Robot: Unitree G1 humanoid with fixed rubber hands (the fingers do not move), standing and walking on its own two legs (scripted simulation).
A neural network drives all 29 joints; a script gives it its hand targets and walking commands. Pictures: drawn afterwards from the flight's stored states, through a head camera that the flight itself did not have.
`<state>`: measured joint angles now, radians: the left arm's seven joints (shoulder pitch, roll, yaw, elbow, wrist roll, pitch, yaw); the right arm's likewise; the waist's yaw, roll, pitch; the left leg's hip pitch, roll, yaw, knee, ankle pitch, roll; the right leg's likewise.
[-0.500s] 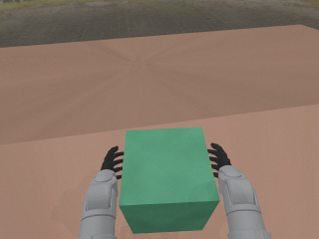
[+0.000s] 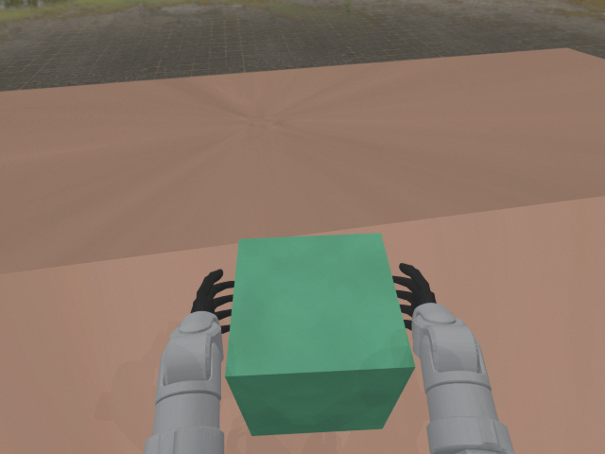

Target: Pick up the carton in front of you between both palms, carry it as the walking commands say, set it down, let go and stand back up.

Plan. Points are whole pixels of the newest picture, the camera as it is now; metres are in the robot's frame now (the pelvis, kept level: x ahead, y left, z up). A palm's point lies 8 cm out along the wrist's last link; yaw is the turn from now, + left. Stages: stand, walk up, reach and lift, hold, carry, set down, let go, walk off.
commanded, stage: hold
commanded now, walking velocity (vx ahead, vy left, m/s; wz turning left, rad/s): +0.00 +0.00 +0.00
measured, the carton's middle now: (313, 338) +0.30 +0.00 -0.03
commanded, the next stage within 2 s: carry in 0.80 s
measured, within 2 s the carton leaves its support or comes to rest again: neither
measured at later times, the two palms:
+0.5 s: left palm (207, 322) +0.29 +0.15 +0.05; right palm (423, 314) +0.29 -0.15 +0.05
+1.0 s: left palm (213, 297) +0.32 +0.14 +0.07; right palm (427, 293) +0.31 -0.16 +0.06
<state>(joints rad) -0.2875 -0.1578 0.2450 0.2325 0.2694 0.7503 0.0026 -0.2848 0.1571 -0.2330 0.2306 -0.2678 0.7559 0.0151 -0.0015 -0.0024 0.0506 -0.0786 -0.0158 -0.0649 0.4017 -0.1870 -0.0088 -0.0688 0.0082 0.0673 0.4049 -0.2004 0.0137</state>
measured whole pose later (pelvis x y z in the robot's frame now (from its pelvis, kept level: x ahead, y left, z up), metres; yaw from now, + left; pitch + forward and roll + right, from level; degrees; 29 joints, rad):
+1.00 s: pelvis +0.03 -0.01 -0.01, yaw -2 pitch +1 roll +0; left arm -0.21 -0.13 0.17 0.03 0.19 0.86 0.03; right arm -0.21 0.14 -0.14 0.03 -0.20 0.87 -0.03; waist 0.01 0.01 -0.12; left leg -0.25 0.01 -0.04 0.51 -0.27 -0.01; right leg -0.26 -0.01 0.01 0.54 -0.35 0.00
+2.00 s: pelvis +0.57 -0.05 -0.01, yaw -1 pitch +5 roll +1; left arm -0.03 -0.13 0.05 -0.52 0.05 1.21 0.12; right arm 0.00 0.13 -0.04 -0.56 -0.06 1.23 -0.12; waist 0.02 0.00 -0.12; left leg -0.60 0.09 0.18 0.55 -0.05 0.02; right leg 0.03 -0.03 -0.23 0.24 -0.35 0.00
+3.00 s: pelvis +1.24 -0.07 -0.01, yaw -1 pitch +4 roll -1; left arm -0.28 -0.13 0.13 -0.32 0.06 1.15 0.13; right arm -0.24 0.12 -0.14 -0.38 -0.06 1.18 -0.12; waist 0.04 0.01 -0.06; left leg -0.61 0.08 0.13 0.58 -0.02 0.05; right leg -0.03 -0.01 -0.21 0.34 -0.39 -0.01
